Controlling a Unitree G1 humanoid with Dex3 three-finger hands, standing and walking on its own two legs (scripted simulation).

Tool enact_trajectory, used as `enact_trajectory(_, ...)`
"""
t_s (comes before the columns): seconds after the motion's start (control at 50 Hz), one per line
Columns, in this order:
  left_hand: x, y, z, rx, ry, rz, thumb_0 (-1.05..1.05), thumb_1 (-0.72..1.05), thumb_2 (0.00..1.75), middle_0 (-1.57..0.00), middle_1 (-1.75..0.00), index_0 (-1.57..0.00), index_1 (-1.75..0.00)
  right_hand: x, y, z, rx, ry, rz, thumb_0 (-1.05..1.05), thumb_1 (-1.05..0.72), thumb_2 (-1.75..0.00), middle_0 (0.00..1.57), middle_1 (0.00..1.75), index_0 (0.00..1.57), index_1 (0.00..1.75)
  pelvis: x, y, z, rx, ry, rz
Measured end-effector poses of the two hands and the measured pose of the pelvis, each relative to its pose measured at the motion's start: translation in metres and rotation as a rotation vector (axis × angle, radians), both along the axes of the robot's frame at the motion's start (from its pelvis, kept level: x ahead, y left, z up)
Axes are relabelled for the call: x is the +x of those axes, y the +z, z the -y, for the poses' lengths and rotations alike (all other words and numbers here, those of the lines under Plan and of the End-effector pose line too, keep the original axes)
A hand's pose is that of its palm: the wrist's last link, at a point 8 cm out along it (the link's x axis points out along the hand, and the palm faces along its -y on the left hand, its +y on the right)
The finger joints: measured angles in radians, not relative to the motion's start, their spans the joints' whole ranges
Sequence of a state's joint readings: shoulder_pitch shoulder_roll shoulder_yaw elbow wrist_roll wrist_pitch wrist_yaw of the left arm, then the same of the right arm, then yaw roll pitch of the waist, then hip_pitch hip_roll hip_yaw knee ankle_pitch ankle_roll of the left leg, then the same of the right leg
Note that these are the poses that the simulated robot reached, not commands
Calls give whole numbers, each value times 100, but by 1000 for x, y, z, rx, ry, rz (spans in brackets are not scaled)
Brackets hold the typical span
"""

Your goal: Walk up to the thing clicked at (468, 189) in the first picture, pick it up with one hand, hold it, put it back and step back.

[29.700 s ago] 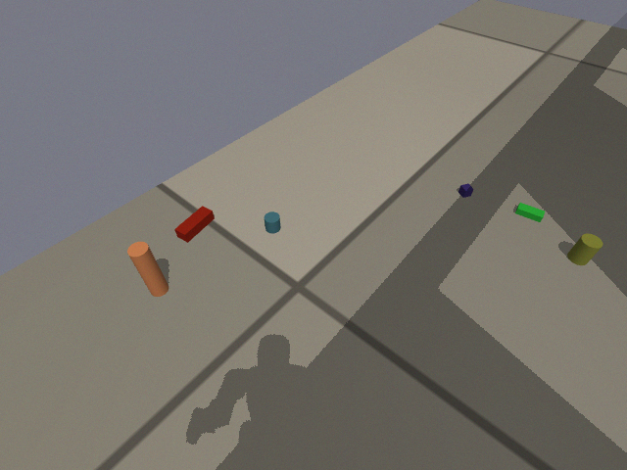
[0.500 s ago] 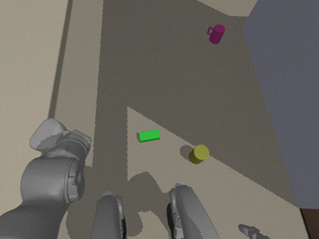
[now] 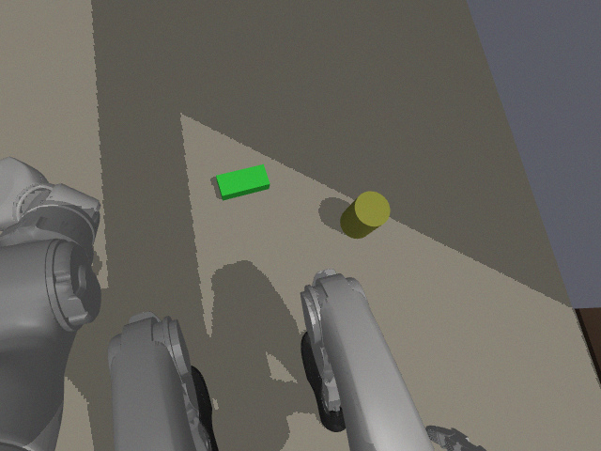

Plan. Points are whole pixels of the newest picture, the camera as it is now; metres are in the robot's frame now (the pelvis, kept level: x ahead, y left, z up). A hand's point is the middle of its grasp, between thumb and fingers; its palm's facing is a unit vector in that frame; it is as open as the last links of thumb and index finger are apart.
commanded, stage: crouch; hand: left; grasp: from above
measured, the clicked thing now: (52, 210) +0.49 +0.27 -0.18
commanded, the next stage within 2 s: lower in 0.70 s
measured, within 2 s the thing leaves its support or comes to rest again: neither
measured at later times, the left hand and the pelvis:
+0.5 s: hand (78, 220) +0.49 +0.26 -0.23, palm faces -0.20 -0.39 -0.90, open 7.0 cm; pelvis +0.00 +0.00 -0.08, yaw -1 degrees
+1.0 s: hand (80, 225) +0.50 +0.27 -0.27, palm faces -0.21 -0.38 -0.90, open 7.2 cm; pelvis +0.00 +0.00 -0.10, yaw -4 degrees
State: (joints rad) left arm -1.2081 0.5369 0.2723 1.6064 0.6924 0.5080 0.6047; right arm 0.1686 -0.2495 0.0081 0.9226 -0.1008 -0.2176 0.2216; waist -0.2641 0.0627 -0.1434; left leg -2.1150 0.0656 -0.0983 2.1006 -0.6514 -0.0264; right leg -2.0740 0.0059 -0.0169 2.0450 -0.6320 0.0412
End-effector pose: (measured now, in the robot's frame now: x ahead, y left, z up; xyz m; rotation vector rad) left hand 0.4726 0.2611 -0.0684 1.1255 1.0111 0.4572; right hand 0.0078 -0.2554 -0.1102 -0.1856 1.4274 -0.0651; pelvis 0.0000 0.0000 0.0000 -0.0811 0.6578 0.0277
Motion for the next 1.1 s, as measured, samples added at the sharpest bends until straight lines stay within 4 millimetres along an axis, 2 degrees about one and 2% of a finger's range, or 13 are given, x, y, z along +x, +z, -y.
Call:
enact_trajectory(0.14, 11, -35, 3, 5, -28, -12, 11, 48, 23, -111, -31, -93, -22, -11, -24, 4, 2, 16, -32, 1, -90, -90, 20, 30, 20, 30, 0, -30, 0, 4, -3, 0)
enact_trajectory(0.3, 20, -64, 2, 18, -53, -11, 11, 49, 21, -111, -31, -94, -21, -26, -44, 11, 13, 55, -84, 1, -91, -90, 20, 30, 20, 30, -1, -56, 2, 6, -10, 19)
enact_trajectory(0.46, 17, -93, 1, 15, -19, -27, 10, 49, 21, -110, -34, -92, -23, -35, -59, 13, 29, 99, -120, 0, -91, -90, 20, 30, 20, 30, -2, -76, 3, -1, -19, 40)
enact_trajectory(0.6, 25, -110, -2, 20, -35, -11, 9, 48, 23, -110, -37, -91, -25, -39, -69, 10, 47, 117, -137, 0, -91, -90, 20, 30, 20, 30, -1, -90, 2, -14, -26, 58)
enact_trajectory(0.86, 27, -129, -11, 21, -34, -8, 7, 47, 25, -110, -43, -89, -28, -40, -71, -2, 75, 132, -152, 0, -92, -90, 20, 30, 20, 30, 2, -99, -2, -38, -29, 67)
enact_trajectory(1.1, 25, -152, -9, 21, -36, -33, 6, 43, 32, -111, -45, -88, -31, -53, -58, -5, 66, 156, -182, 0, -92, -90, 20, 30, 20, 30, -1, -101, -4, -64, -37, 96)
